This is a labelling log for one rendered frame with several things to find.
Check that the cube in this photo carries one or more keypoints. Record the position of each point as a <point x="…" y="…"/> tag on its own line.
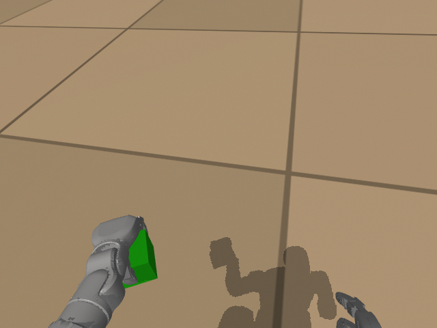
<point x="142" y="259"/>

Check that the left robot arm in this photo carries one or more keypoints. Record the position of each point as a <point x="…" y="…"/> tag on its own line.
<point x="101" y="290"/>

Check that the right robot hand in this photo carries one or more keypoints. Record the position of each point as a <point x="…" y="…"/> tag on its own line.
<point x="356" y="309"/>

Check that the left robot hand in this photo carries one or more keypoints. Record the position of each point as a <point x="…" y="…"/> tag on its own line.
<point x="125" y="229"/>

